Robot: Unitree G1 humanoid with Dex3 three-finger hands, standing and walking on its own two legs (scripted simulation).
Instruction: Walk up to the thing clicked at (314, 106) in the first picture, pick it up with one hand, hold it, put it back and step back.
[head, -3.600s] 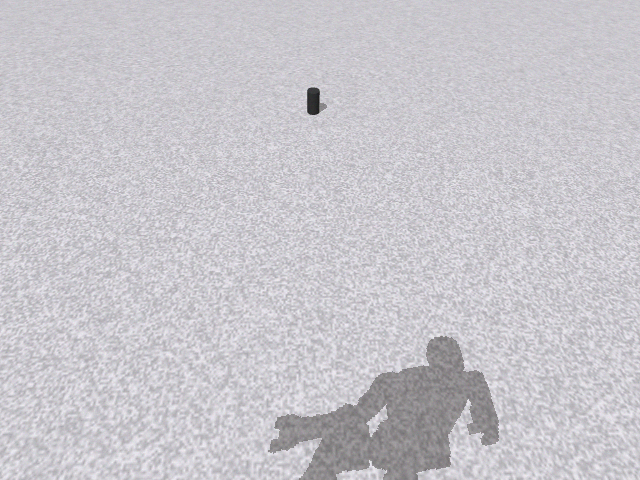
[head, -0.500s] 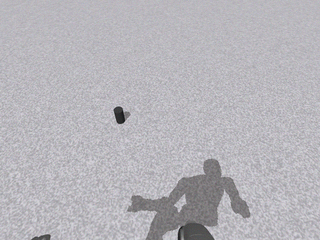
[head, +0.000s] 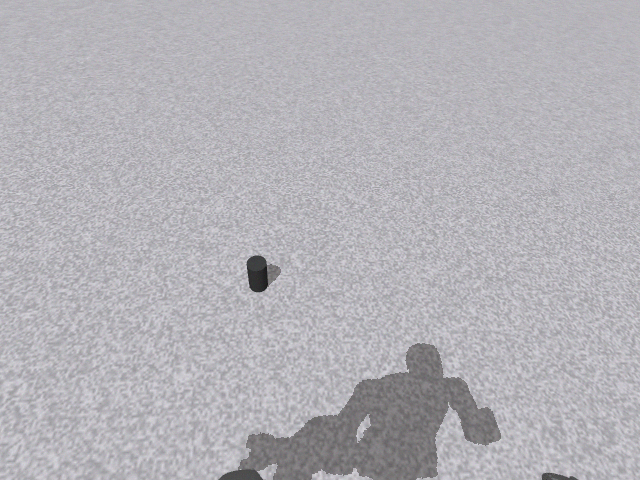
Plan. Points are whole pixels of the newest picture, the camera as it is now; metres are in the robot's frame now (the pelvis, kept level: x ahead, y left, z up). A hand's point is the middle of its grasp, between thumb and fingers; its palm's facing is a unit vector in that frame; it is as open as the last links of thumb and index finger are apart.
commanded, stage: walk up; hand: left
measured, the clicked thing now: (257, 274) +0.89 +0.20 -0.69
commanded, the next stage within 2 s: none
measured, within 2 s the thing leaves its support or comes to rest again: neither
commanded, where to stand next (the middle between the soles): +0.53 +0.01 m, yaw -3 degrees
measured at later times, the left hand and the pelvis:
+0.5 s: hand (158, 359) +0.31 +0.26 -0.12, palm faces -0.09 -0.92 -0.39, open 7.4 cm; pelvis +0.19 -0.01 +0.00, yaw -2 degrees
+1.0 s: hand (143, 316) +0.40 +0.31 -0.15, palm faces -0.09 -0.94 -0.34, open 7.4 cm; pelvis +0.35 +0.04 +0.01, yaw -2 degrees
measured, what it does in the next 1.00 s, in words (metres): walks ahead: right foot, then left foot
